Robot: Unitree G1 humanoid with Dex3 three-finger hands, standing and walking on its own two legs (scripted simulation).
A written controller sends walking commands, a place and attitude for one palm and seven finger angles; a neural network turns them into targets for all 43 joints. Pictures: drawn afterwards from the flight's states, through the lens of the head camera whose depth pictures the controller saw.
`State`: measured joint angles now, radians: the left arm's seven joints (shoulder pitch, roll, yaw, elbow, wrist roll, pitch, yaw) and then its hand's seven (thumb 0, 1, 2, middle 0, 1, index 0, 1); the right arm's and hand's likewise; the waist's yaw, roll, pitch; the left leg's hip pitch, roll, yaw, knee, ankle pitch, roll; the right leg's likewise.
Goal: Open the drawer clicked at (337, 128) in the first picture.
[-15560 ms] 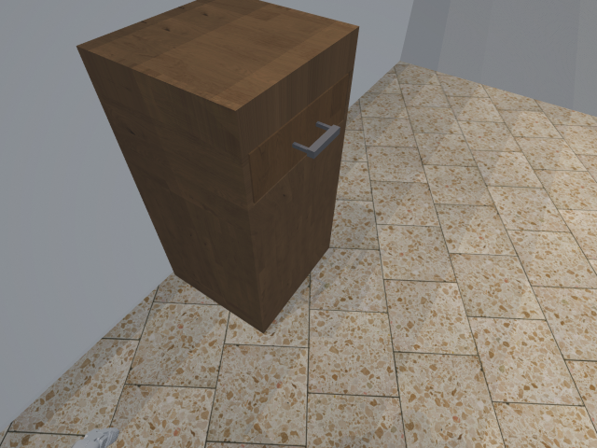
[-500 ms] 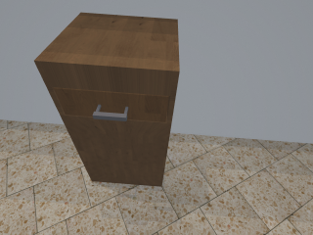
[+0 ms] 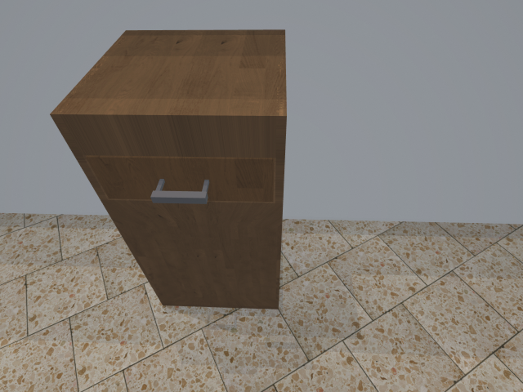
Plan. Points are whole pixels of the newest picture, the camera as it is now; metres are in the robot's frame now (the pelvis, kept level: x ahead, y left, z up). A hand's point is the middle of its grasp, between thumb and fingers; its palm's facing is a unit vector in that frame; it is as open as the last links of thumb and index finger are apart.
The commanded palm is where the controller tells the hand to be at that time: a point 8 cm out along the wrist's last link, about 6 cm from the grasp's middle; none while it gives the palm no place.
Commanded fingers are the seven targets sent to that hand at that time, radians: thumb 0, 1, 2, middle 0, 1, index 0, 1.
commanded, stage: come to a stop and stand still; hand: left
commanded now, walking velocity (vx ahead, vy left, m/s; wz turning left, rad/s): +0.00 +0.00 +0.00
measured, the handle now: (181, 190) +0.55 +0.21 -0.05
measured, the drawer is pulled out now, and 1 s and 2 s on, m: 0.00 0.00 0.00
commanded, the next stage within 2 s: look again from close up in 1.16 s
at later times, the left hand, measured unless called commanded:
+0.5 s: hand out of the picture +0.01 +0.14 -0.17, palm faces +0.01 -0.98 -0.18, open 7.3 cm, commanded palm none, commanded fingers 0.00 0.90 0.90 -0.20 -0.30 -0.20 -0.30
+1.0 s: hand out of the picture +0.02 +0.13 -0.17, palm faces +0.03 -0.98 -0.18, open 7.3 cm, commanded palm none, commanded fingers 0.00 0.90 0.90 -0.20 -0.30 -0.20 -0.30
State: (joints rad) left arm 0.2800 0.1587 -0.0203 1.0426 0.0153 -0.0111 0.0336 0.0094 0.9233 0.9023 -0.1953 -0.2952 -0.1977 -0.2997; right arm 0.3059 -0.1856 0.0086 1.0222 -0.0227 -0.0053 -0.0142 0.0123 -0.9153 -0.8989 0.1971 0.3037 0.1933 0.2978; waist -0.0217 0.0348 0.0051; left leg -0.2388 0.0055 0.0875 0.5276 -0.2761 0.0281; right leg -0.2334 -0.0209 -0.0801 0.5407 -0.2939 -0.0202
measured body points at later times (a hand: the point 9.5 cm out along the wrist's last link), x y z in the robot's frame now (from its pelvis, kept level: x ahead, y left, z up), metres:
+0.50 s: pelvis +0.02 -0.02 +0.01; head +0.03 -0.02 +0.46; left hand +0.01 +0.20 -0.15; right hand +0.02 -0.23 -0.16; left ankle +0.01 +0.10 -0.73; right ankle +0.00 -0.10 -0.73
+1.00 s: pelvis +0.04 -0.03 +0.01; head +0.05 -0.04 +0.46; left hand +0.02 +0.18 -0.15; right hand +0.03 -0.24 -0.16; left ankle +0.01 +0.10 -0.73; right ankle +0.00 -0.10 -0.73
